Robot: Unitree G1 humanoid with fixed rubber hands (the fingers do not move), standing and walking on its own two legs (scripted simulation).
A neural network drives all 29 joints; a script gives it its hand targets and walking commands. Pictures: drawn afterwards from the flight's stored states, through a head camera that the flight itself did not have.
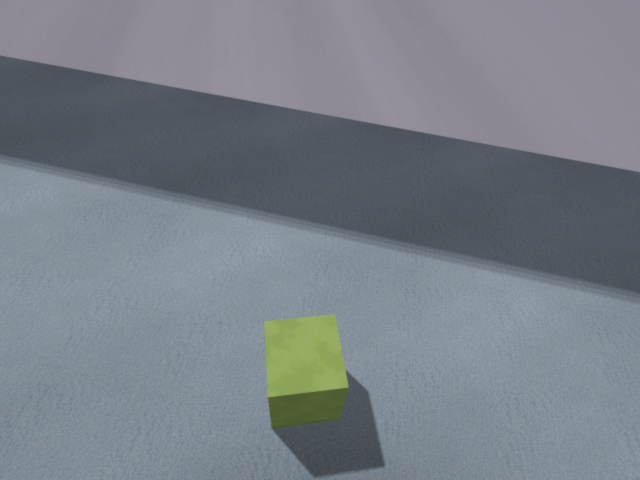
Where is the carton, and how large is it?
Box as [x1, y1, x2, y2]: [264, 314, 348, 428]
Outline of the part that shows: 334,314 264,321 267,388 272,428 339,418 348,386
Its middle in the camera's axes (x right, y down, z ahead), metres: -0.05 +0.38 +1.10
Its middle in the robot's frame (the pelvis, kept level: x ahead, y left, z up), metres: +0.53 +0.04 -0.60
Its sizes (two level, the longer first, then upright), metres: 0.210 0.200 0.250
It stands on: the floor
